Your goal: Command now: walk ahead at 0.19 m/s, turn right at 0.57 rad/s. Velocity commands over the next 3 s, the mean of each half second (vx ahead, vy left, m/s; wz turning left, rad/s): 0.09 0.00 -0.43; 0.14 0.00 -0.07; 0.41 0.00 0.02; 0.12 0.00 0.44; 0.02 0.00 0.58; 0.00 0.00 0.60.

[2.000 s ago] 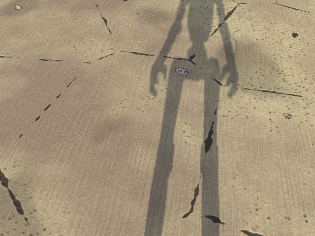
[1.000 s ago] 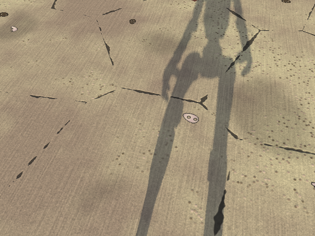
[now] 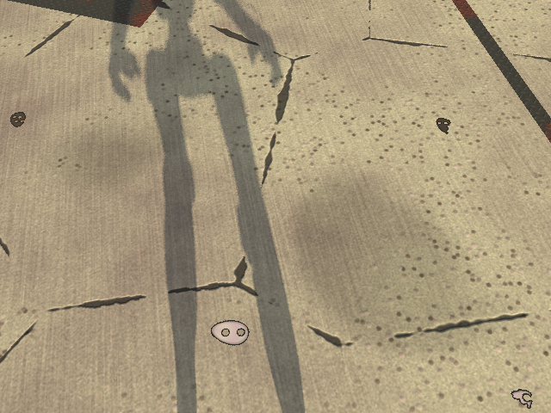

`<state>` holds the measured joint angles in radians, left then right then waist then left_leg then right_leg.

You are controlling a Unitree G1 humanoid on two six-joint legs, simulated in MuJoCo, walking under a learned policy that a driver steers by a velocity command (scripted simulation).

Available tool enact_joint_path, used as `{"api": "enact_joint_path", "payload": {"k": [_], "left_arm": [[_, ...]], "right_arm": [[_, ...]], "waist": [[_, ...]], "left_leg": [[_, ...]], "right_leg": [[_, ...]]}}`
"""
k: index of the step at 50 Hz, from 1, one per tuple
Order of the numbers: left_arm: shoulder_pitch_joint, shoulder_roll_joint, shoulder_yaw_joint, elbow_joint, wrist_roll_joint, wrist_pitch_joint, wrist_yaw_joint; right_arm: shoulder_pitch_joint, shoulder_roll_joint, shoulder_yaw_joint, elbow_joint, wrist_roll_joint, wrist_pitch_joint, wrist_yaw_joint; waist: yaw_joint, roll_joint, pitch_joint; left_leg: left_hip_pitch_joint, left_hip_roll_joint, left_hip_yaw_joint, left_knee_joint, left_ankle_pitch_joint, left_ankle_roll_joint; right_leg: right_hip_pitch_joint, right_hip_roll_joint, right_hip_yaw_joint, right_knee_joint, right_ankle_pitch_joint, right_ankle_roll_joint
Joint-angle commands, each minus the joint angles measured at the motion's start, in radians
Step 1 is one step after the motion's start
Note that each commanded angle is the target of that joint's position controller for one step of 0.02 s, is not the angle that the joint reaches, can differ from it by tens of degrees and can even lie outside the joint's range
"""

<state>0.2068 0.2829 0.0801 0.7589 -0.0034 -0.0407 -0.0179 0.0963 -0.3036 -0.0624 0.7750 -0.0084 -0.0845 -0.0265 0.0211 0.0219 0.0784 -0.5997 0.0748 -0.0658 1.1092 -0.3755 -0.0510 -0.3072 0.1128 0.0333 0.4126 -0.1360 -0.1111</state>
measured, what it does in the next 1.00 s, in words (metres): walks ahead: left foot, then right foot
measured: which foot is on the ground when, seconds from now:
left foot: up 0.00-0.24, down 0.26-1.00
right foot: down 0.00-0.28, up 0.30-0.58, down 0.60-0.98, up 1.00-1.00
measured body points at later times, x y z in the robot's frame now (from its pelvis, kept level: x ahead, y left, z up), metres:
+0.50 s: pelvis +0.12 +0.04 +0.00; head +0.16 +0.05 +0.45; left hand +0.33 +0.28 -0.11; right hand +0.20 -0.25 -0.10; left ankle +0.21 +0.14 -0.74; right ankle +0.06 -0.09 -0.69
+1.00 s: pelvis +0.20 +0.03 -0.01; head +0.21 +0.04 +0.44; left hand +0.31 +0.29 -0.14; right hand +0.25 -0.27 -0.11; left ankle +0.23 +0.12 -0.74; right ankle +0.08 -0.09 -0.73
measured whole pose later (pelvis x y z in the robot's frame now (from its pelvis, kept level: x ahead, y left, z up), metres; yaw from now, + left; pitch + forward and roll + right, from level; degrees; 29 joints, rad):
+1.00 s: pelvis +0.20 +0.03 -0.01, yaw -14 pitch +0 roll +0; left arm 0.36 0.27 0.05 0.81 -0.02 -0.02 0.01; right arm 0.22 -0.30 -0.06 0.82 0.02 -0.09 0.03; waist 0.02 -0.03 -0.01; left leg -0.29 -0.01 0.05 0.56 -0.26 0.05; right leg -0.15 -0.02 0.07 0.58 -0.41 0.00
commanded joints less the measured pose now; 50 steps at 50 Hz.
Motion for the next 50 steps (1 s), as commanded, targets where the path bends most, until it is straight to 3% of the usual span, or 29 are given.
{"api": "enact_joint_path", "payload": {"k": [1,4,8,11,12,13,14,15,16,17,18,19,21,24,27,29,30,31,32,33,35,37,39,40,42,45,48,49,50], "left_arm": [[-0.020,0.175,0.046,-0.079,-0.006,-0.002,0.023],[-0.010,0.172,0.046,-0.084,-0.020,0.030,0.044],[0.008,0.166,0.042,-0.089,-0.015,0.057,0.056],[-0.021,0.153,0.035,-0.108,-0.014,0.062,0.059],[-0.043,0.142,0.029,-0.115,-0.015,0.062,0.061],[-0.026,0.109,0.017,-0.122,-0.006,0.057,0.061],[0.038,0.056,0.000,-0.129,0.017,0.049,0.060],[0.123,0.076,0.002,-0.135,0.001,0.048,0.060],[0.141,0.166,0.022,-0.103,0.003,0.051,0.059],[0.080,0.197,0.035,-0.094,-0.005,0.063,0.060],[0.056,0.178,0.034,-0.084,-0.007,0.079,0.065],[0.038,0.164,0.031,-0.090,-0.003,0.090,0.068],[0.044,0.102,0.013,-0.089,-0.009,0.094,0.060],[0.010,0.049,-0.011,-0.092,-0.002,0.083,0.053],[0.015,0.073,-0.005,-0.078,-0.005,0.077,0.045],[0.037,0.077,-0.003,-0.059,0.004,0.075,0.038],[0.030,0.114,0.000,-0.071,0.019,0.074,0.040],[0.011,0.186,0.015,-0.076,0.028,0.077,0.046],[-0.013,0.111,-0.004,-0.064,0.030,0.070,0.036],[-0.051,0.058,-0.021,-0.075,0.036,0.059,0.029],[-0.033,0.069,-0.020,-0.058,0.035,0.040,0.027],[0.023,0.093,-0.015,-0.034,0.021,0.030,0.033],[0.077,0.152,0.003,-0.030,0.007,0.033,0.040],[0.098,0.168,0.008,-0.026,0.003,0.029,0.043],[0.122,0.156,0.008,-0.015,-0.004,0.011,0.049],[0.094,0.139,0.007,-0.017,-0.021,-0.001,0.042],[0.027,0.126,0.004,-0.031,-0.019,0.008,0.031],[0.009,0.078,-0.010,-0.041,-0.010,0.003,0.028],[0.016,0.014,-0.027,-0.088,-0.006,-0.015,0.031]], "right_arm": [[0.094,-0.061,-0.016,-0.042,-0.009,0.019,-0.012],[0.019,-0.057,-0.010,-0.068,-0.003,0.025,-0.005],[-0.067,-0.072,-0.010,-0.103,0.005,0.026,0.008],[-0.029,-0.100,-0.023,-0.103,0.005,0.013,0.016],[0.008,-0.100,-0.025,-0.093,0.003,0.004,0.019],[0.035,-0.126,-0.031,-0.094,-0.011,-0.004,0.016],[0.050,-0.184,-0.038,-0.108,-0.033,-0.001,0.006],[0.092,-0.176,-0.039,-0.083,-0.051,0.016,0.008],[0.080,-0.122,-0.027,-0.100,-0.022,0.020,0.013],[0.065,-0.091,-0.019,-0.108,-0.011,0.025,0.013],[0.041,-0.083,-0.013,-0.112,-0.008,0.033,0.014],[0.015,-0.083,-0.011,-0.112,-0.002,0.041,0.013],[-0.016,-0.081,-0.006,-0.107,-0.009,0.056,0.013],[0.001,-0.086,-0.010,-0.092,-0.005,0.068,0.011],[0.033,-0.109,-0.013,-0.076,0.005,0.075,0.011],[0.058,-0.092,-0.004,-0.060,0.014,0.075,0.013],[0.086,-0.078,0.002,-0.050,0.008,0.067,0.017],[0.113,-0.043,0.012,-0.060,-0.013,0.055,0.026],[0.074,-0.019,0.018,-0.062,-0.022,0.050,0.026],[0.041,-0.036,0.015,-0.057,-0.024,0.051,0.025],[0.047,-0.047,0.009,-0.035,-0.017,0.057,0.015],[0.067,-0.049,0.006,-0.020,-0.006,0.061,0.009],[0.042,-0.056,0.000,-0.026,0.015,0.050,0.010],[0.014,-0.055,-0.002,-0.041,0.024,0.038,0.014],[-0.006,-0.056,-0.006,-0.057,0.035,0.010,0.028],[0.008,-0.045,-0.001,-0.050,0.039,-0.020,0.054],[0.211,-0.062,-0.019,0.045,0.026,-0.017,0.060],[0.312,-0.100,-0.032,0.064,0.027,-0.015,0.054],[0.401,-0.229,-0.060,0.071,0.023,-0.013,0.050]], "waist": [[-0.049,-0.063,-0.185],[-0.020,-0.105,-0.215],[0.012,-0.133,-0.196],[-0.015,-0.167,-0.188],[-0.043,-0.171,-0.188],[-0.047,-0.135,-0.212],[-0.009,0.054,-0.277],[0.026,0.290,-0.319],[0.006,0.190,-0.304],[-0.016,0.108,-0.255],[-0.013,0.062,-0.219],[-0.010,0.063,-0.187],[0.013,0.101,-0.162],[-0.018,0.163,-0.188],[-0.028,0.171,-0.201],[-0.008,0.142,-0.173],[-0.018,0.090,-0.174],[-0.069,-0.091,-0.167],[-0.063,-0.180,-0.153],[-0.055,-0.152,-0.105],[-0.046,-0.142,-0.066],[-0.032,-0.145,-0.051],[0.009,-0.196,0.009],[0.027,-0.214,0.047],[0.037,-0.227,0.079],[0.017,-0.160,0.035],[-0.088,-0.124,-0.071],[-0.132,-0.047,-0.104],[-0.138,0.258,-0.147]], "left_leg": [[0.043,-0.028,0.018,-0.148,0.109,-0.032],[0.080,-0.063,0.011,-0.306,0.254,-0.041],[0.086,-0.095,-0.019,-0.445,0.247,-0.036],[0.146,-0.104,-0.032,-0.577,0.213,-0.005],[0.225,-0.096,-0.017,-0.678,0.315,0.018],[0.357,-0.013,-0.065,-0.728,0.504,0.059],[0.544,0.185,-0.243,-0.691,0.893,0.156],[0.641,0.354,-0.511,-0.719,0.985,0.354],[0.619,0.353,-0.540,-0.730,0.834,0.381],[0.579,0.289,-0.416,-0.715,0.741,0.340],[0.520,0.231,-0.332,-0.724,0.658,0.302],[0.463,0.209,-0.295,-0.743,0.588,0.289],[0.371,0.127,-0.178,-0.777,0.511,0.256],[0.386,0.102,-0.130,-0.777,0.491,0.258],[0.405,0.125,-0.161,-0.758,0.390,0.264],[0.329,0.097,-0.143,-0.746,0.267,0.208],[0.259,0.075,-0.121,-0.721,0.181,0.146],[0.214,-0.019,-0.014,-0.648,0.073,0.080],[0.327,-0.051,0.042,-0.642,0.074,0.033],[0.370,-0.048,0.033,-0.644,0.139,0.017],[0.391,-0.046,0.030,-0.636,0.194,0.020],[0.360,-0.078,0.066,-0.594,0.090,0.028],[0.204,-0.119,0.122,-0.467,-0.029,0.041],[0.139,-0.102,0.108,-0.407,-0.040,0.058],[0.007,-0.044,0.056,-0.317,-0.090,0.097],[0.052,-0.024,0.067,-0.448,-0.067,0.131],[0.513,-0.106,0.136,-0.610,0.212,0.104],[0.641,-0.025,0.018,-0.658,0.166,0.129],[0.784,0.205,-0.383,-0.804,0.044,0.256]], "right_leg": [[0.077,-0.242,0.186,-0.068,0.704,-0.170],[0.081,-0.209,0.191,-0.034,0.585,-0.113],[0.120,-0.221,0.295,0.017,0.413,-0.087],[0.166,-0.225,0.387,0.080,0.325,-0.067],[0.156,-0.201,0.383,0.121,0.291,-0.042],[0.105,-0.155,0.355,0.197,0.202,-0.002],[-0.023,-0.050,0.243,0.399,-0.143,0.050],[-0.198,0.044,0.158,0.569,-0.599,0.112],[-0.242,-0.011,0.175,0.731,-0.578,0.146],[-0.269,-0.026,0.159,0.812,-0.510,0.164],[-0.265,-0.036,0.148,0.830,-0.463,0.178],[-0.254,-0.051,0.149,0.815,-0.418,0.188],[-0.156,-0.063,0.078,0.680,-0.361,0.195],[-0.045,-0.095,0.012,0.409,-0.335,0.194],[0.047,-0.098,-0.008,0.190,-0.199,0.168],[0.163,-0.090,-0.020,-0.011,-0.052,0.121],[0.234,-0.160,0.060,-0.018,0.010,0.085],[0.214,-0.268,0.177,-0.009,0.045,0.021],[0.049,-0.291,0.201,-0.060,-0.134,-0.019],[-0.008,-0.250,0.178,-0.081,-0.252,0.005],[-0.036,-0.204,0.139,-0.077,-0.266,0.054],[-0.029,-0.197,0.148,-0.097,-0.425,0.046],[0.010,-0.281,0.282,-0.174,-0.619,-0.026],[0.027,-0.339,0.369,-0.208,-0.647,-0.069],[0.113,-0.410,0.455,-0.226,-0.550,-0.125],[0.193,-0.382,0.365,-0.191,-0.342,-0.107],[-0.001,-0.267,0.189,-0.067,-0.162,-0.038],[-0.089,-0.204,0.109,0.113,-0.117,0.010],[-0.302,-0.069,-0.033,0.463,-0.246,0.094]]}}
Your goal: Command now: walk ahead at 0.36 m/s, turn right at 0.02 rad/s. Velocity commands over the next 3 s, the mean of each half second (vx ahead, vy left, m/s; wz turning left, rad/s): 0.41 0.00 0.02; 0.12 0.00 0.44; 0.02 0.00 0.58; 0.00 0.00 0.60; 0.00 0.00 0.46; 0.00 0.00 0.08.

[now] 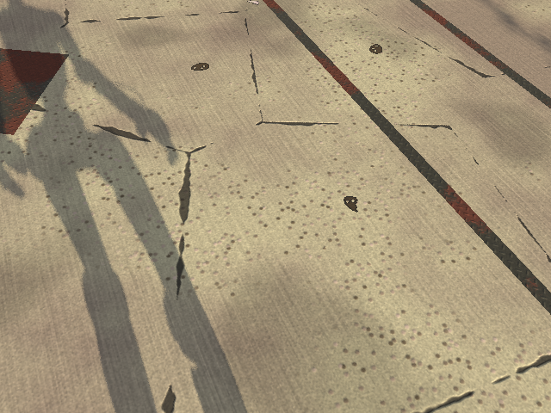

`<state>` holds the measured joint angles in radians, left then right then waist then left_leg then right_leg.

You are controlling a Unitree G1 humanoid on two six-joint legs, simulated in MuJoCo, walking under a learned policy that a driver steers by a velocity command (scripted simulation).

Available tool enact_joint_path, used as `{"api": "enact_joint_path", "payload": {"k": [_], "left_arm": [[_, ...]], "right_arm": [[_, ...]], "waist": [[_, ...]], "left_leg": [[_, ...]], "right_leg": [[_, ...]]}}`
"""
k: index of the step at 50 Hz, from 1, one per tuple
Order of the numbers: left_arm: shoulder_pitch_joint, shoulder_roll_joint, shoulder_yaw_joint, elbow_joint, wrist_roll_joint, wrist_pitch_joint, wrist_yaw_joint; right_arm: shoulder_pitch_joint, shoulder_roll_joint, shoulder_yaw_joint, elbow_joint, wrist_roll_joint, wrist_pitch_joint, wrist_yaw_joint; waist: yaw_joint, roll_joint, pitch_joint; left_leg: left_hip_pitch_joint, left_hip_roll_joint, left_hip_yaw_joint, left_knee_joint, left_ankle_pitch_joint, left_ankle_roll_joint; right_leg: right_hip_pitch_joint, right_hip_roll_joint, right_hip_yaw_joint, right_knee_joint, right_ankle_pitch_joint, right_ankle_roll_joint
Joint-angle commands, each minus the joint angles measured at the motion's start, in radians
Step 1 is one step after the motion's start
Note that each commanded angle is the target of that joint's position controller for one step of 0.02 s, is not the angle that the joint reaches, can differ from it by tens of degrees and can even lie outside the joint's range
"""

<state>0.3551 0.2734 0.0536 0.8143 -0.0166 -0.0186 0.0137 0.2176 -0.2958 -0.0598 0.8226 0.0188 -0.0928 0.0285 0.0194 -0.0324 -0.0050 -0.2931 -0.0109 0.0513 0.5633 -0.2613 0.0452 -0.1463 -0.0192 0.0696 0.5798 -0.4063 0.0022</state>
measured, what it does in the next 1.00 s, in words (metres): walks ahead, turning left: right foot, then left foot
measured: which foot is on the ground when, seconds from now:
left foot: down 0.00-0.48, up 0.50-0.94, down 0.96-1.00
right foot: up 0.00-0.44, down 0.46-0.96, up 0.98-1.00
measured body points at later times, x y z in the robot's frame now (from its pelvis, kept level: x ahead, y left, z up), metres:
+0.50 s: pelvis +0.24 -0.03 -0.01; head +0.28 -0.03 +0.43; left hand +0.48 +0.20 -0.08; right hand +0.20 -0.30 -0.14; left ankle +0.02 +0.10 -0.70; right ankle +0.37 -0.12 -0.73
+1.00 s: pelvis +0.35 +0.01 +0.00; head +0.38 +0.04 +0.45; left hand +0.40 +0.32 -0.12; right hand +0.58 -0.22 -0.08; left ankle +0.35 +0.11 -0.73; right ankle +0.36 -0.12 -0.71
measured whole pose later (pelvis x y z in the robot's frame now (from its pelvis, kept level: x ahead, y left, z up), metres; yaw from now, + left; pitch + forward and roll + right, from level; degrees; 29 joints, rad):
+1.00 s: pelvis +0.35 +0.01 +0.00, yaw +18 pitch +1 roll -2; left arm 0.09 0.31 0.07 0.82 0.00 0.00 0.01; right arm 0.17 -0.30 -0.08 0.64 0.00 0.05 0.00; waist 0.00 -0.01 0.06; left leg -0.37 0.03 0.03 0.59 -0.25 0.04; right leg -0.31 -0.09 -0.20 0.72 -0.42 0.04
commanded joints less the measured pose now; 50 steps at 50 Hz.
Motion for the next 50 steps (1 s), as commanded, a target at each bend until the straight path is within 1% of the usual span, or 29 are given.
{"api": "enact_joint_path", "payload": {"k": [1,2,3,4,6,9,13,17,19,20,21,22,23,24,25,26,27,28,29,31,32,35,39,43,46,47,48,49,50], "left_arm": [[-0.140,0.081,0.014,-0.152,-0.006,-0.056,0.004],[-0.132,0.116,0.026,-0.145,-0.027,-0.069,-0.001],[-0.136,0.113,0.025,-0.133,-0.028,-0.074,-0.007],[-0.151,0.105,0.026,-0.130,-0.016,-0.078,-0.010],[-0.157,0.093,0.030,-0.124,-0.002,-0.075,-0.022],[-0.203,0.061,0.022,-0.142,0.007,-0.066,-0.031],[-0.339,0.025,0.001,-0.189,0.001,-0.073,-0.041],[-0.435,0.038,-0.001,-0.225,-0.008,-0.081,-0.059],[-0.446,0.057,0.003,-0.236,-0.008,-0.086,-0.067],[-0.427,0.072,0.010,-0.234,-0.002,-0.089,-0.068],[-0.369,0.096,0.022,-0.222,0.007,-0.092,-0.065],[-0.235,0.130,0.041,-0.185,0.015,-0.095,-0.057],[-0.088,0.174,0.055,-0.149,0.030,-0.096,-0.045],[0.034,0.260,0.069,-0.132,0.058,-0.090,-0.031],[0.032,0.223,0.054,-0.135,0.053,-0.080,-0.039],[-0.042,0.165,0.041,-0.157,0.035,-0.068,-0.037],[-0.119,0.122,0.026,-0.158,0.023,-0.062,-0.031],[-0.169,0.094,0.018,-0.143,0.022,-0.064,-0.033],[-0.214,0.072,0.013,-0.138,0.028,-0.069,-0.035],[-0.278,0.084,0.019,-0.127,0.048,-0.078,-0.038],[-0.300,0.091,0.021,-0.121,0.051,-0.081,-0.035],[-0.299,0.123,0.033,-0.093,0.044,-0.075,-0.012],[-0.299,0.155,0.042,-0.076,0.033,-0.042,0.011],[-0.264,0.192,0.055,-0.059,0.015,-0.006,0.006],[-0.266,0.205,0.062,-0.051,-0.010,0.012,0.003],[-0.240,0.189,0.060,-0.038,-0.017,0.015,0.002],[-0.182,0.152,0.052,-0.020,0.000,0.015,-0.001],[-0.209,0.098,0.033,-0.068,0.047,0.007,-0.009],[-0.293,0.112,0.033,-0.095,0.045,0.004,-0.005]], "right_arm": [[0.290,-0.203,-0.050,0.018,-0.012,-0.009,0.000],[0.220,-0.157,-0.033,0.002,-0.013,-0.014,-0.004],[0.174,-0.127,-0.024,-0.016,-0.017,-0.016,-0.006],[0.144,-0.119,-0.019,-0.022,-0.018,-0.015,-0.005],[0.128,-0.095,-0.007,-0.028,-0.024,-0.009,-0.007],[0.160,-0.111,-0.008,-0.014,-0.015,-0.002,-0.015],[0.183,-0.132,-0.010,-0.001,-0.013,0.010,-0.031],[0.233,-0.138,-0.014,0.028,-0.001,0.016,-0.034],[0.232,-0.144,-0.019,0.036,0.004,0.023,-0.036],[0.227,-0.145,-0.021,0.038,0.001,0.028,-0.038],[0.221,-0.158,-0.025,0.036,-0.003,0.034,-0.041],[0.199,-0.161,-0.024,0.030,-0.005,0.041,-0.043],[0.188,-0.143,-0.016,0.011,-0.012,0.041,-0.046],[0.241,-0.059,0.009,-0.021,-0.043,0.032,-0.044],[0.392,-0.018,0.023,0.020,-0.009,0.025,-0.038],[0.308,-0.146,-0.014,0.015,0.017,0.027,-0.039],[0.199,-0.151,-0.020,-0.023,0.027,0.037,-0.044],[0.168,-0.121,-0.017,-0.024,0.015,0.050,-0.051],[0.177,-0.109,-0.024,-0.020,0.004,0.072,-0.059],[0.228,-0.069,-0.025,-0.020,0.004,0.113,-0.066],[0.224,-0.061,-0.027,-0.034,0.002,0.124,-0.070],[0.144,-0.068,-0.032,-0.089,-0.010,0.133,-0.071],[0.042,-0.065,-0.028,-0.142,-0.009,0.132,-0.046],[-0.033,-0.086,-0.035,-0.197,-0.007,0.141,-0.023],[-0.025,-0.089,-0.044,-0.220,-0.007,0.147,-0.010],[-0.002,-0.103,-0.051,-0.217,-0.011,0.145,-0.014],[0.049,-0.177,-0.077,-0.210,-0.013,0.141,-0.028],[0.079,-0.305,-0.105,-0.226,-0.021,0.140,-0.050],[0.099,-0.270,-0.089,-0.242,-0.047,0.117,-0.040]], "waist": [[-0.143,0.306,-0.055],[-0.104,0.210,0.024],[-0.087,0.153,0.052],[-0.076,0.117,0.076],[-0.059,0.124,0.068],[-0.063,0.103,0.060],[-0.095,0.107,0.086],[-0.109,0.108,0.125],[-0.089,0.112,0.122],[-0.068,0.116,0.106],[-0.031,0.138,0.054],[0.045,0.144,-0.037],[0.108,0.129,-0.158],[0.098,-0.096,-0.334],[0.053,-0.263,-0.533],[0.069,-0.127,-0.418],[0.045,-0.092,-0.248],[0.011,-0.017,-0.155],[-0.026,-0.025,-0.112],[-0.074,-0.072,-0.074],[-0.083,-0.078,-0.057],[-0.071,-0.063,-0.048],[-0.036,-0.046,-0.042],[-0.007,-0.046,-0.032],[-0.031,-0.058,-0.044],[-0.042,-0.039,-0.052],[-0.044,0.076,-0.084],[-0.019,0.368,-0.101],[-0.082,0.311,-0.175]], "left_leg": [[0.481,0.396,-0.752,-0.360,-0.185,0.254],[0.441,0.393,-0.687,-0.355,-0.232,0.241],[0.407,0.345,-0.583,-0.357,-0.216,0.207],[0.377,0.315,-0.508,-0.373,-0.141,0.187],[0.324,0.255,-0.370,-0.396,0.059,0.153],[0.311,0.225,-0.251,-0.414,0.300,0.161],[0.243,0.188,-0.147,-0.441,0.332,0.142],[0.273,0.230,-0.140,-0.443,0.311,0.143],[0.343,0.260,-0.139,-0.403,0.391,0.128],[0.362,0.256,-0.141,-0.345,0.531,0.113],[0.381,0.245,-0.144,-0.256,0.728,0.095],[0.359,0.206,-0.127,-0.098,0.878,0.066],[0.220,0.154,-0.115,0.107,0.777,0.023],[-0.087,0.023,-0.077,0.469,0.195,-0.034],[-0.250,-0.081,-0.204,0.744,-0.427,-0.066],[-0.283,-0.013,-0.243,0.801,-0.371,-0.071],[-0.341,0.032,-0.176,0.774,-0.322,-0.074],[-0.316,0.070,-0.155,0.718,-0.264,-0.084],[-0.255,0.100,-0.150,0.666,-0.221,-0.089],[-0.139,0.101,-0.117,0.653,-0.161,-0.103],[-0.139,0.104,-0.111,0.624,-0.145,-0.110],[-0.190,0.132,-0.114,0.495,-0.031,-0.112],[-0.167,0.135,-0.075,0.319,0.065,-0.101],[-0.170,0.112,-0.029,0.201,-0.017,-0.078],[-0.095,0.074,0.014,0.027,-0.003,-0.035],[-0.018,0.051,0.014,-0.072,0.100,-0.009],[0.120,0.089,-0.085,-0.153,0.384,0.037],[0.314,0.324,-0.422,-0.138,0.804,0.184],[0.330,0.415,-0.572,-0.168,0.809,0.340]], "right_leg": [[-0.600,0.067,0.014,0.503,-0.175,-0.010],[-0.675,0.003,0.053,0.592,-0.113,-0.034],[-0.688,-0.037,0.035,0.597,-0.018,-0.053],[-0.697,-0.063,0.020,0.564,0.062,-0.061],[-0.629,-0.092,-0.002,0.496,0.162,-0.056],[-0.624,-0.086,-0.048,0.381,0.246,-0.014],[-0.536,-0.056,-0.084,0.109,0.429,0.010],[-0.491,-0.031,-0.083,-0.019,0.488,-0.010],[-0.487,-0.025,-0.075,-0.055,0.442,-0.041],[-0.436,-0.007,-0.076,-0.075,0.415,-0.056],[-0.344,0.027,-0.092,-0.079,0.390,-0.072],[-0.162,0.056,-0.112,-0.108,0.441,-0.099],[0.115,-0.021,-0.056,-0.083,0.633,-0.137],[0.486,-0.290,0.214,0.010,0.967,-0.229],[0.627,-0.468,0.547,-0.083,0.960,-0.368],[0.457,-0.411,0.429,-0.137,0.862,-0.319],[0.314,-0.363,0.268,-0.159,0.824,-0.277],[0.157,-0.312,0.175,-0.202,0.815,-0.252],[0.036,-0.276,0.102,-0.244,0.768,-0.234],[-0.143,-0.259,0.013,-0.327,0.699,-0.245],[-0.179,-0.262,-0.020,-0.351,0.674,-0.256],[-0.148,-0.277,-0.076,-0.382,0.582,-0.264],[-0.099,-0.277,-0.142,-0.389,0.455,-0.251],[0.007,-0.317,-0.146,-0.327,0.440,-0.233],[0.060,-0.321,-0.164,-0.210,0.481,-0.174],[0.040,-0.290,-0.194,-0.134,0.452,-0.126],[-0.036,-0.213,-0.256,0.033,0.366,-0.050],[-0.354,-0.059,-0.323,0.344,-0.078,0.050],[-0.492,0.024,-0.131,0.565,-0.303,0.073]]}}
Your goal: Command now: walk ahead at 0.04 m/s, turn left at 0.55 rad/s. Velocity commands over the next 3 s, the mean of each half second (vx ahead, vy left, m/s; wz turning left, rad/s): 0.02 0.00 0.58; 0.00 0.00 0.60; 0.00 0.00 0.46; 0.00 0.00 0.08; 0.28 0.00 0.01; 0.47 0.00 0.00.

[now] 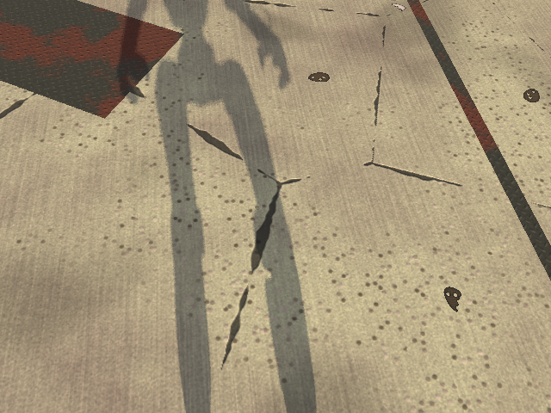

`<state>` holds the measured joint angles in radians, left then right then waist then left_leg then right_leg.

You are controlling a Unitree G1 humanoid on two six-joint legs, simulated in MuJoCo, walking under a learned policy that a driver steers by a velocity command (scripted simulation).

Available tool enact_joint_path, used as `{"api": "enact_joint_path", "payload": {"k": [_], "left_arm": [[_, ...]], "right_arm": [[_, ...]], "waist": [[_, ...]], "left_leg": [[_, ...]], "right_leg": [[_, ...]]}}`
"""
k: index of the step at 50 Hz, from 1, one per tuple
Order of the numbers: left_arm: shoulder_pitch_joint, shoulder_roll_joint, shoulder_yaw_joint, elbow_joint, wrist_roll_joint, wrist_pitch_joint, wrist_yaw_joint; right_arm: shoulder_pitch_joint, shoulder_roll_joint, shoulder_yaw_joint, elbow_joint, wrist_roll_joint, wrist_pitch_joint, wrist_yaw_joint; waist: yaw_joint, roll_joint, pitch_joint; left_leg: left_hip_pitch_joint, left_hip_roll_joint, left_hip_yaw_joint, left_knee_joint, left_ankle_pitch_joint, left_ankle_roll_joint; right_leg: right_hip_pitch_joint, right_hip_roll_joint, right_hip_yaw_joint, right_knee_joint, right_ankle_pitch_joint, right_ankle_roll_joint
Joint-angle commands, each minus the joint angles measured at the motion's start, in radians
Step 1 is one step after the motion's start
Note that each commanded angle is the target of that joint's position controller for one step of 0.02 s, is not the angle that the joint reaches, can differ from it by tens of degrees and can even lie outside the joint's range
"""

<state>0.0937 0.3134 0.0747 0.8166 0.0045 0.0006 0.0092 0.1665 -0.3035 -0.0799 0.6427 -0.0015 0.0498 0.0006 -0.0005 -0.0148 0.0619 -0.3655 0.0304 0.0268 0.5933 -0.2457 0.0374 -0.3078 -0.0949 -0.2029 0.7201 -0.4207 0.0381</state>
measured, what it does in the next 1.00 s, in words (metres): steps on the spot, turning left: right foot, then left foot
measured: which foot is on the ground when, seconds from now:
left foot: down 0.00-0.42, up 0.44-0.80, down 0.82-1.00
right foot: up 0.00-0.40, down 0.42-0.82, up 0.84-1.00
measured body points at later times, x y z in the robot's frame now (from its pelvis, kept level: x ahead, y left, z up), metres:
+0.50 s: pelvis +0.03 -0.03 +0.01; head +0.06 -0.04 +0.45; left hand +0.07 +0.29 -0.09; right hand +0.28 -0.26 -0.08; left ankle +0.00 +0.09 -0.68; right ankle +0.06 -0.14 -0.73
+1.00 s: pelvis +0.00 +0.01 +0.01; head +0.02 +0.07 +0.46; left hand -0.04 +0.34 -0.10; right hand +0.30 -0.13 -0.05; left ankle -0.04 +0.10 -0.73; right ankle +0.07 -0.13 -0.64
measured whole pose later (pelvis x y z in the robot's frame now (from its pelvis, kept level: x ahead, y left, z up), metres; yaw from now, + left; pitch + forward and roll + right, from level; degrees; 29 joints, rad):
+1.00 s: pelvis +0.00 +0.01 +0.01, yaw +35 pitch +2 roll -2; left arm 0.10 0.35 0.09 0.74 0.01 0.02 0.03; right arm 0.20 -0.31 -0.07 0.57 0.00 0.02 -0.01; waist 0.00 -0.04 0.07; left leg -0.29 -0.03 -0.06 0.47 -0.21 0.04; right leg -0.53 -0.02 0.02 1.11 -0.41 0.07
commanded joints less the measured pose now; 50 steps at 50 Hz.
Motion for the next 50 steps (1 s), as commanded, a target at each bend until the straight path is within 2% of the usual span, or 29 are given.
{"api": "enact_joint_path", "payload": {"k": [1,2,3,4,6,10,16,19,20,21,22,23,24,25,26,29,31,33,37,39,40,41,42,43,44,45,46,47,50], "left_arm": [[-0.063,0.102,0.022,-0.099,-0.001,-0.012,-0.001],[-0.054,0.094,0.022,-0.095,-0.015,-0.010,0.003],[-0.046,0.098,0.025,-0.083,-0.009,-0.009,0.012],[-0.045,0.111,0.031,-0.083,-0.002,-0.006,0.017],[-0.023,0.094,0.028,-0.079,-0.005,-0.005,0.016],[-0.042,0.067,0.016,-0.083,-0.008,-0.003,0.015],[-0.036,0.085,0.021,-0.090,-0.015,-0.011,-0.002],[0.035,0.088,0.029,-0.077,-0.014,-0.026,-0.015],[0.070,0.116,0.039,-0.068,-0.006,-0.028,-0.014],[0.091,0.188,0.055,-0.075,0.011,-0.023,-0.006],[0.072,0.233,0.061,-0.074,0.039,-0.018,-0.007],[0.028,0.181,0.047,-0.106,0.038,-0.025,-0.002],[-0.027,0.127,0.033,-0.120,0.027,-0.025,0.006],[-0.061,0.108,0.028,-0.128,0.014,-0.022,0.011],[-0.063,0.098,0.024,-0.130,0.000,-0.020,0.017],[0.004,0.109,0.024,-0.119,0.006,-0.005,0.033],[0.043,0.130,0.032,-0.115,0.008,0.004,0.036],[0.040,0.158,0.042,-0.118,0.004,0.010,0.030],[0.029,0.192,0.055,-0.121,-0.014,0.011,0.010],[0.015,0.196,0.057,-0.117,-0.032,0.008,0.004],[0.012,0.184,0.054,-0.113,-0.042,0.006,0.003],[0.070,0.143,0.044,-0.089,-0.037,0.002,-0.001],[0.077,0.078,0.023,-0.110,0.010,0.001,-0.005],[0.006,0.072,0.018,-0.168,0.024,-0.003,0.003],[-0.049,0.122,0.033,-0.173,0.008,-0.001,0.011],[-0.051,0.131,0.038,-0.172,-0.009,0.001,0.014],[-0.025,0.128,0.042,-0.150,-0.005,0.004,0.021],[-0.013,0.139,0.046,-0.145,0.003,0.007,0.026],[0.022,0.114,0.041,-0.133,0.000,0.005,0.018]], "right_arm": [[0.142,-0.227,-0.059,-0.059,-0.024,-0.046,-0.002],[0.097,-0.210,-0.057,-0.058,-0.008,-0.058,-0.005],[0.052,-0.181,-0.049,-0.065,0.010,-0.059,-0.010],[0.014,-0.164,-0.041,-0.075,0.018,-0.053,-0.018],[-0.001,-0.166,-0.038,-0.090,0.006,-0.045,-0.026],[0.010,-0.187,-0.048,-0.097,0.009,-0.035,-0.037],[-0.014,-0.189,-0.049,-0.111,0.009,-0.019,-0.029],[-0.054,-0.178,-0.044,-0.123,0.024,-0.010,-0.031],[-0.044,-0.157,-0.039,-0.126,0.025,-0.008,-0.034],[0.000,-0.100,-0.024,-0.127,0.012,-0.008,-0.033],[0.012,-0.127,-0.034,-0.158,0.016,-0.018,-0.032],[0.032,-0.202,-0.056,-0.138,0.006,-0.025,-0.031],[0.043,-0.227,-0.071,-0.112,0.016,-0.021,-0.027],[0.064,-0.205,-0.070,-0.088,0.016,-0.009,-0.030],[0.061,-0.183,-0.065,-0.086,0.013,-0.001,-0.031],[0.000,-0.118,-0.041,-0.120,0.028,0.002,-0.022],[-0.041,-0.102,-0.030,-0.143,0.025,0.000,-0.017],[-0.051,-0.087,-0.020,-0.156,0.019,0.000,-0.008],[-0.024,-0.106,-0.026,-0.158,0.022,0.007,0.006],[0.014,-0.107,-0.032,-0.150,0.023,0.013,0.013],[0.053,-0.109,-0.038,-0.135,0.021,0.014,0.013],[0.095,-0.142,-0.054,-0.121,0.019,0.013,0.004],[0.133,-0.252,-0.081,-0.132,0.018,0.008,-0.013],[0.111,-0.306,-0.080,-0.160,-0.015,-0.014,-0.007],[0.125,-0.245,-0.067,-0.152,-0.025,-0.038,0.004],[0.085,-0.216,-0.054,-0.136,-0.019,-0.052,0.004],[0.034,-0.195,-0.050,-0.135,-0.002,-0.054,-0.002],[-0.001,-0.175,-0.040,-0.138,0.012,-0.051,-0.008],[-0.014,-0.169,-0.031,-0.143,0.003,-0.045,-0.023]], "waist": [[-0.069,0.176,-0.244],[-0.039,0.134,-0.217],[-0.021,0.096,-0.198],[-0.001,0.104,-0.189],[0.018,0.124,-0.202],[-0.001,0.136,-0.201],[-0.015,0.187,-0.170],[0.030,0.188,-0.170],[0.034,0.153,-0.176],[0.005,-0.046,-0.193],[-0.022,-0.279,-0.133],[-0.016,-0.196,-0.123],[-0.035,-0.137,-0.104],[-0.046,-0.111,-0.086],[-0.032,-0.112,-0.073],[0.014,-0.130,-0.076],[0.046,-0.145,-0.100],[0.054,-0.155,-0.118],[0.044,-0.174,-0.124],[0.012,-0.165,-0.124],[-0.013,-0.147,-0.130],[-0.021,-0.066,-0.147],[-0.011,0.204,-0.162],[-0.025,0.324,-0.179],[-0.076,0.200,-0.210],[-0.041,0.177,-0.163],[-0.014,0.132,-0.141],[0.000,0.143,-0.128],[0.018,0.154,-0.158]], "left_leg": [[0.405,0.328,-0.459,-0.203,0.772,0.328],[0.387,0.274,-0.383,-0.195,0.695,0.270],[0.363,0.241,-0.351,-0.198,0.627,0.227],[0.321,0.222,-0.332,-0.208,0.601,0.209],[0.280,0.194,-0.315,-0.219,0.606,0.208],[0.260,0.175,-0.339,-0.213,0.501,0.205],[0.180,0.146,-0.453,-0.203,0.324,0.187],[0.157,0.100,-0.486,-0.147,0.287,0.137],[0.095,0.059,-0.462,-0.101,0.179,0.092],[-0.043,-0.047,-0.337,0.103,-0.105,0.031],[-0.231,-0.168,-0.172,0.307,-0.414,-0.024],[-0.240,-0.091,-0.201,0.504,-0.386,-0.057],[-0.236,-0.077,-0.194,0.573,-0.311,-0.069],[-0.241,-0.068,-0.176,0.607,-0.254,-0.087],[-0.272,-0.063,-0.167,0.639,-0.201,-0.103],[-0.286,-0.041,-0.095,0.551,-0.139,-0.132],[-0.277,-0.013,-0.076,0.443,-0.144,-0.143],[-0.202,0.008,-0.046,0.332,-0.159,-0.137],[-0.055,0.000,0.018,0.149,-0.138,-0.103],[0.026,-0.012,0.038,-0.002,-0.058,-0.064],[0.111,-0.033,0.053,-0.116,0.030,-0.033],[0.247,-0.033,0.006,-0.205,0.163,0.004],[0.429,0.187,-0.307,-0.233,0.517,0.088],[0.391,0.383,-0.564,-0.221,0.669,0.306],[0.359,0.350,-0.518,-0.248,0.569,0.326],[0.319,0.284,-0.426,-0.250,0.485,0.266],[0.293,0.224,-0.368,-0.248,0.398,0.208],[0.268,0.201,-0.345,-0.248,0.401,0.186],[0.236,0.160,-0.320,-0.251,0.422,0.188]], "right_leg": [[-0.363,0.080,0.223,0.508,-0.242,0.023],[-0.383,0.063,0.245,0.497,-0.156,0.008],[-0.390,0.049,0.259,0.453,-0.091,0.005],[-0.356,0.047,0.264,0.422,-0.043,0.008],[-0.291,0.076,0.255,0.371,0.016,0.020],[-0.222,0.100,0.268,0.162,0.056,0.043],[-0.098,0.133,0.276,-0.030,0.057,0.028],[0.032,0.137,0.257,-0.278,0.192,-0.006],[0.131,0.076,0.287,-0.353,0.289,-0.033],[0.245,-0.139,0.480,-0.397,0.391,-0.111],[0.193,-0.314,0.717,-0.438,0.533,-0.293],[0.154,-0.340,0.706,-0.442,0.523,-0.345],[0.135,-0.270,0.587,-0.424,0.488,-0.300],[0.135,-0.199,0.490,-0.414,0.439,-0.250],[0.154,-0.178,0.444,-0.410,0.450,-0.239],[0.217,-0.147,0.335,-0.417,0.512,-0.251],[0.286,-0.173,0.318,-0.410,0.540,-0.265],[0.282,-0.190,0.285,-0.405,0.557,-0.266],[0.237,-0.217,0.238,-0.380,0.585,-0.250],[0.224,-0.221,0.215,-0.326,0.566,-0.215],[0.190,-0.204,0.183,-0.267,0.525,-0.178],[0.104,-0.162,0.124,-0.154,0.420,-0.110],[-0.152,-0.051,0.035,0.137,0.049,-0.012],[-0.355,0.080,0.131,0.369,-0.270,0.038],[-0.359,0.061,0.241,0.481,-0.249,0.033],[-0.360,0.044,0.262,0.492,-0.162,0.017],[-0.354,0.033,0.271,0.454,-0.079,0.013],[-0.342,0.035,0.272,0.429,-0.023,0.019],[-0.270,0.074,0.259,0.397,0.071,0.040]]}}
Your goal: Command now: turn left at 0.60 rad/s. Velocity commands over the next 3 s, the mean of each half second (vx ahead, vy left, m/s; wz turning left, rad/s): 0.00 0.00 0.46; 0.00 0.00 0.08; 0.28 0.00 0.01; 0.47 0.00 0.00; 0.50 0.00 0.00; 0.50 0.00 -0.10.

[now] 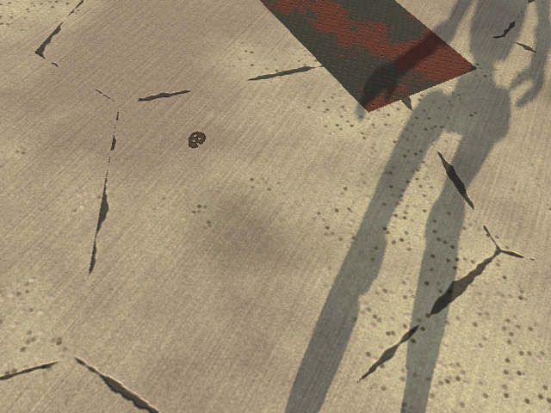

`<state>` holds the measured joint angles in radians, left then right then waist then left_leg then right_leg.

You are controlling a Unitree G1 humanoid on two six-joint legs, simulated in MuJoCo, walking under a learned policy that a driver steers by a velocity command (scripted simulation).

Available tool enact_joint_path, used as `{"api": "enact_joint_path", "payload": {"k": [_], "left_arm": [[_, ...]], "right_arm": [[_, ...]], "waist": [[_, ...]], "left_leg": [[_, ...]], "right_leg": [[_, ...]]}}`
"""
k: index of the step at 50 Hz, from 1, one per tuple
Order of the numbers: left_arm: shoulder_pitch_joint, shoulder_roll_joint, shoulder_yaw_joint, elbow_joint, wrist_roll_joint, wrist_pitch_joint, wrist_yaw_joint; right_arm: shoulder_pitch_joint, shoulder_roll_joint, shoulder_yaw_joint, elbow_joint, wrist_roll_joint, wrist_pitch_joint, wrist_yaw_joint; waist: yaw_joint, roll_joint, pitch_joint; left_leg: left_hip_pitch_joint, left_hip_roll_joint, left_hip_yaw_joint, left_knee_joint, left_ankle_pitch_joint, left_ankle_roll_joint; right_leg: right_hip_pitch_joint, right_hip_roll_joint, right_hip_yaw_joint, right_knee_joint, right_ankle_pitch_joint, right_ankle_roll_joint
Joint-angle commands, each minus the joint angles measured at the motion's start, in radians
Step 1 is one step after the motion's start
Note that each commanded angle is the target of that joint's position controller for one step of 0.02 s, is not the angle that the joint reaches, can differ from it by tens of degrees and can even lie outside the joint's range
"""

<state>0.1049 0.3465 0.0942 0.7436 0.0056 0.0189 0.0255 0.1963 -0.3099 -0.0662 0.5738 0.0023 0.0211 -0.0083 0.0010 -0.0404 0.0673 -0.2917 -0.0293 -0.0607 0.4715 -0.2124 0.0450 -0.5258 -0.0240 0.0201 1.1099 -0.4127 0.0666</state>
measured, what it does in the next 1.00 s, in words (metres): steps on the spot: right foot, then left foot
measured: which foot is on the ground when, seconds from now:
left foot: down 0.00-0.30, up 0.32-0.60, down 0.62-1.00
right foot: up 0.00-0.28, down 0.30-1.00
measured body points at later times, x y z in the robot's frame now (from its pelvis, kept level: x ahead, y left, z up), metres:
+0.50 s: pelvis +0.01 -0.03 +0.00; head +0.04 -0.04 +0.45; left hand +0.08 +0.27 -0.09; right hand +0.23 -0.28 -0.10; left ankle -0.05 +0.11 -0.68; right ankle +0.04 -0.14 -0.74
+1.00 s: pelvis +0.00 +0.01 -0.01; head +0.00 +0.01 +0.44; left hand +0.03 +0.30 -0.13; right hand +0.19 -0.20 -0.12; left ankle -0.05 +0.11 -0.74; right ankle +0.04 -0.14 -0.74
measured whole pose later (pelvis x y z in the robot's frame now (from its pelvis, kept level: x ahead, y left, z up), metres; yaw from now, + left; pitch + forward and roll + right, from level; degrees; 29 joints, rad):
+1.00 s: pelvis +0.00 +0.01 -0.01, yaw +14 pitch -2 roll +0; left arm 0.20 0.27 0.03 0.85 0.01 0.00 0.02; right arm 0.21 -0.22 -0.02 0.74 -0.02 0.00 -0.02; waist 0.02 0.00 0.03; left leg -0.18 -0.03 -0.06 0.52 -0.31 0.01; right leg -0.20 -0.04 0.03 0.49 -0.26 0.06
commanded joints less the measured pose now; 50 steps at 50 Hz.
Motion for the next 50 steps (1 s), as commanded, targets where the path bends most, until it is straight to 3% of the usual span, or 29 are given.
{"api": "enact_joint_path", "payload": {"k": [1,5,10,12,14,15,16,17,18,19,21,24,26,28,30,31,32,33,34,35,38,50], "left_arm": [[0.004,0.071,0.017,-0.062,-0.004,-0.014,0.002],[-0.036,0.052,0.007,-0.079,-0.004,-0.018,-0.002],[-0.032,0.061,0.009,-0.090,-0.014,-0.034,-0.018],[-0.002,0.063,0.011,-0.088,-0.016,-0.043,-0.027],[0.057,0.054,0.011,-0.071,-0.010,-0.051,-0.035],[0.067,0.084,0.017,-0.075,0.006,-0.053,-0.033],[0.039,0.145,0.022,-0.097,0.021,-0.047,-0.026],[0.040,0.148,0.021,-0.085,0.041,-0.048,-0.029],[0.017,0.118,0.013,-0.101,0.028,-0.052,-0.028],[-0.009,0.093,0.006,-0.099,0.014,-0.051,-0.022],[-0.034,0.061,-0.008,-0.100,-0.007,-0.049,-0.016],[-0.012,0.039,-0.019,-0.084,-0.001,-0.038,-0.010],[0.006,0.060,-0.014,-0.076,-0.002,-0.027,-0.011],[0.039,0.086,-0.008,-0.065,-0.009,-0.016,-0.012],[0.052,0.069,-0.019,-0.053,-0.023,-0.016,-0.015],[0.089,0.054,-0.026,-0.042,-0.017,-0.029,-0.019],[0.103,0.032,-0.037,-0.050,0.012,-0.047,-0.029],[0.110,-0.007,-0.046,-0.044,0.016,-0.055,-0.031],[0.056,0.029,-0.043,-0.038,0.022,-0.054,-0.029],[0.031,0.032,-0.040,-0.036,0.018,-0.052,-0.029],[0.045,0.027,-0.041,-0.023,0.008,-0.036,-0.018],[0.088,0.032,-0.038,0.071,0.001,-0.031,0.003]], "right_arm": [[-0.039,-0.163,-0.045,-0.072,-0.001,-0.016,-0.017],[-0.027,-0.185,-0.054,-0.066,0.003,-0.006,-0.023],[-0.046,-0.193,-0.058,-0.069,0.005,0.006,-0.012],[-0.064,-0.185,-0.055,-0.071,0.010,0.011,-0.010],[-0.088,-0.161,-0.045,-0.071,0.020,0.017,-0.015],[-0.048,-0.126,-0.034,-0.061,0.014,0.015,-0.018],[0.024,-0.070,-0.016,-0.054,-0.009,0.011,-0.016],[-0.012,-0.139,-0.040,-0.072,-0.002,0.003,-0.023],[-0.002,-0.204,-0.062,-0.048,-0.001,0.001,-0.029],[-0.003,-0.206,-0.069,-0.029,0.004,0.005,-0.028],[0.012,-0.143,-0.056,-0.001,0.003,0.021,-0.031],[-0.019,-0.064,-0.025,-0.003,0.007,0.019,-0.024],[-0.052,-0.031,-0.007,-0.008,0.004,0.014,-0.019],[-0.039,-0.053,-0.013,0.008,0.013,0.011,-0.017],[0.016,-0.058,-0.015,0.044,0.006,0.009,-0.014],[0.015,-0.091,-0.017,0.039,-0.004,0.008,-0.019],[0.026,-0.161,-0.029,0.030,-0.014,0.010,-0.028],[-0.013,-0.130,-0.021,0.049,-0.023,0.009,-0.020],[-0.038,-0.074,-0.010,0.032,-0.022,0.002,-0.008],[-0.028,-0.056,-0.003,0.045,-0.029,-0.003,-0.006],[-0.010,-0.067,0.000,0.063,-0.023,-0.022,-0.007],[0.011,-0.038,0.013,0.119,-0.016,-0.034,-0.010]], "waist": [[0.011,0.178,-0.162],[-0.012,0.192,-0.150],[-0.020,0.208,-0.143],[-0.009,0.212,-0.160],[0.029,0.198,-0.176],[0.016,0.135,-0.189],[-0.044,-0.112,-0.195],[-0.026,-0.237,-0.133],[-0.015,-0.144,-0.111],[-0.024,-0.100,-0.097],[-0.024,-0.081,-0.081],[-0.008,-0.114,-0.105],[0.019,-0.148,-0.124],[0.031,-0.154,-0.133],[-0.003,-0.122,-0.124],[0.009,-0.077,-0.137],[0.040,0.067,-0.175],[0.069,0.201,-0.177],[0.029,0.150,-0.139],[0.018,0.129,-0.120],[0.020,0.129,-0.059],[0.017,0.059,-0.060]], "left_leg": [[0.170,0.213,-0.239,-0.128,0.369,0.180],[0.161,0.205,-0.306,-0.114,0.240,0.184],[0.113,0.195,-0.418,-0.086,0.212,0.184],[0.132,0.189,-0.448,-0.054,0.261,0.172],[0.097,0.147,-0.424,0.000,0.252,0.121],[0.032,0.101,-0.379,0.058,0.113,0.065],[-0.085,-0.036,-0.221,0.259,-0.236,-0.003],[-0.205,-0.098,-0.124,0.432,-0.465,-0.056],[-0.218,-0.057,-0.142,0.595,-0.432,-0.085],[-0.232,-0.053,-0.143,0.655,-0.369,-0.099],[-0.242,-0.047,-0.147,0.679,-0.291,-0.133],[-0.161,-0.013,-0.066,0.475,-0.252,-0.152],[-0.066,0.020,-0.004,0.286,-0.264,-0.153],[0.004,0.014,0.029,0.127,-0.191,-0.146],[0.140,0.008,0.042,-0.146,0.044,-0.109],[0.238,0.055,-0.027,-0.160,0.157,-0.079],[0.313,0.162,-0.126,-0.082,0.399,-0.034],[0.191,0.166,-0.127,-0.055,0.254,0.026],[0.147,0.135,-0.119,-0.074,0.127,0.029],[0.123,0.120,-0.112,-0.085,0.066,0.014],[0.074,0.102,-0.102,-0.084,0.068,-0.008],[0.078,0.074,-0.081,-0.069,0.102,-0.007]], "right_leg": [[-0.051,0.009,0.038,-0.046,0.073,0.016],[-0.007,0.030,0.057,-0.243,0.068,0.025],[0.100,0.062,0.068,-0.399,0.030,0.004],[0.145,0.063,0.064,-0.484,0.046,-0.011],[0.285,0.050,0.038,-0.698,0.230,-0.039],[0.385,-0.045,0.111,-0.751,0.342,-0.074],[0.464,-0.245,0.313,-0.780,0.553,-0.164],[0.369,-0.365,0.492,-0.813,0.590,-0.345],[0.349,-0.357,0.462,-0.816,0.534,-0.372],[0.349,-0.298,0.380,-0.801,0.490,-0.331],[0.370,-0.230,0.281,-0.781,0.486,-0.285],[0.405,-0.169,0.177,-0.765,0.545,-0.273],[0.412,-0.162,0.158,-0.749,0.571,-0.271],[0.421,-0.174,0.180,-0.727,0.584,-0.277],[0.377,-0.158,0.170,-0.706,0.558,-0.235],[0.318,-0.147,0.166,-0.705,0.493,-0.178],[0.259,-0.090,0.097,-0.644,0.387,-0.116],[0.320,-0.027,0.019,-0.678,0.206,-0.061],[0.338,-0.018,0.010,-0.661,0.212,-0.028],[0.337,-0.015,0.006,-0.654,0.230,-0.023],[0.327,-0.021,0.014,-0.653,0.271,-0.033],[0.351,-0.028,0.017,-0.661,0.309,-0.013]]}}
